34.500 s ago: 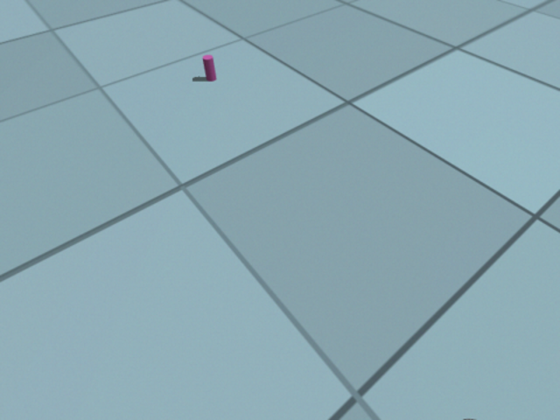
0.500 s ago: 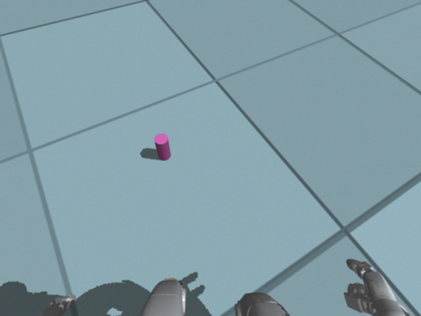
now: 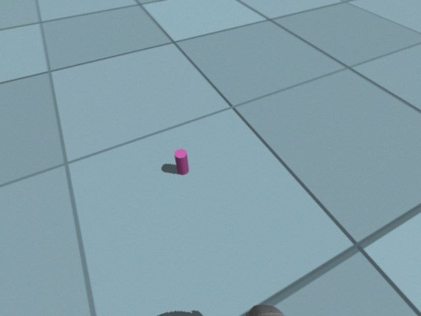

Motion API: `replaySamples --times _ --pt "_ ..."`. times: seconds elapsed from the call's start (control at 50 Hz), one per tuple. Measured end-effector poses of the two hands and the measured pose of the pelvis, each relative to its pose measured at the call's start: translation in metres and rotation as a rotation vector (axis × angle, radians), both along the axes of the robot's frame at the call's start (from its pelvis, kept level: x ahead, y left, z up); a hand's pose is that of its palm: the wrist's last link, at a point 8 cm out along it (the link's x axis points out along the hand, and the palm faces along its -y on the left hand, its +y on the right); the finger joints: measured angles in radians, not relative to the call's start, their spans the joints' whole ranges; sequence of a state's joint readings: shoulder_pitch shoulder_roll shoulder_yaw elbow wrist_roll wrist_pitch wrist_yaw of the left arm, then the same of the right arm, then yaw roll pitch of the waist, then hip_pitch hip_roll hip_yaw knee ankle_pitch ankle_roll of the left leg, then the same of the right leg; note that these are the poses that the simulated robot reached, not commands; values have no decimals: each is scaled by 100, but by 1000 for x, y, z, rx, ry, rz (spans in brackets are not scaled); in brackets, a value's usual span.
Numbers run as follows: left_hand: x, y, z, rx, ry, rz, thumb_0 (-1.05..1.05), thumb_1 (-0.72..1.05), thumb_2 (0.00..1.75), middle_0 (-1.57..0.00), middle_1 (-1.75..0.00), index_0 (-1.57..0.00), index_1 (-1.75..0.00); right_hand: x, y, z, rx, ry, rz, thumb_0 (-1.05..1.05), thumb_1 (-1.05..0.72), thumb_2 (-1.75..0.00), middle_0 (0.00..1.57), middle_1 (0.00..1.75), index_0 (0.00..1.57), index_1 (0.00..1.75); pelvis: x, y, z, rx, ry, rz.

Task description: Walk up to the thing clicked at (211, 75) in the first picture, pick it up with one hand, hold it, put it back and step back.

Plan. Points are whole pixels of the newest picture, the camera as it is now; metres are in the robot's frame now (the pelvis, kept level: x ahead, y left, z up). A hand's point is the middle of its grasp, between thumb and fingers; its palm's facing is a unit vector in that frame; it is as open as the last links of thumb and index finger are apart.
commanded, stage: step back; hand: left
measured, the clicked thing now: (181, 162) +1.00 +0.19 -0.68
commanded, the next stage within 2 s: stand in 0.72 s
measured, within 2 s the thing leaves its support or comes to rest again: neither
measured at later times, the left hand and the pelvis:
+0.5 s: hand out of the picture +0.09 +0.24 -0.14, palm faces +0.05 -0.91 -0.42, open 7.4 cm; pelvis +0.05 -0.03 +0.00, yaw +2 degrees
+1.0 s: hand out of the picture +0.13 +0.25 -0.14, palm faces +0.01 -0.94 -0.33, open 7.4 cm; pelvis +0.06 -0.01 +0.01, yaw +2 degrees
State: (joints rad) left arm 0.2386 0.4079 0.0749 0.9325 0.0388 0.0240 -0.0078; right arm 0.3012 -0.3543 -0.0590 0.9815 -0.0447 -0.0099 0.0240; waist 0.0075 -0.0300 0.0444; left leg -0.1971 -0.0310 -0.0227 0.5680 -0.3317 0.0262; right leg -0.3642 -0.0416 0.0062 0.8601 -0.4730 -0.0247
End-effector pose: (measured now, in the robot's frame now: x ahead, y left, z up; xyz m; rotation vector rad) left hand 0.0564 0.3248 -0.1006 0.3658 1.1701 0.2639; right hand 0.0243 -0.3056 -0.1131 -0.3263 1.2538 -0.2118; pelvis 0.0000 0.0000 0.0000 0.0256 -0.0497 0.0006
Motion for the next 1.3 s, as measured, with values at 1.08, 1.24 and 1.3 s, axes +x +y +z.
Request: replaySamples --times 1.08,1.24,1.3 --pt "60 -38 -3 -80 48 15 1 90 90 -21 -30 -21 -30 152 6 15 33 -112 88 1 -90 -90 20 30 20 30 60 -12 15 -30 -7 29" --pt "62 -40 1 -68 41 5 1 90 90 -21 -30 -21 -30 128 -4 13 31 -68 54 1 -90 -90 20 30 20 30 57 -17 18 -31 -9 29" --pt "62 -41 2 -67 41 1 1 90 90 -20 -30 -21 -30 118 -7 12 30 -47 44 1 -90 -90 20 30 20 30 56 -18 18 -31 -8 28"
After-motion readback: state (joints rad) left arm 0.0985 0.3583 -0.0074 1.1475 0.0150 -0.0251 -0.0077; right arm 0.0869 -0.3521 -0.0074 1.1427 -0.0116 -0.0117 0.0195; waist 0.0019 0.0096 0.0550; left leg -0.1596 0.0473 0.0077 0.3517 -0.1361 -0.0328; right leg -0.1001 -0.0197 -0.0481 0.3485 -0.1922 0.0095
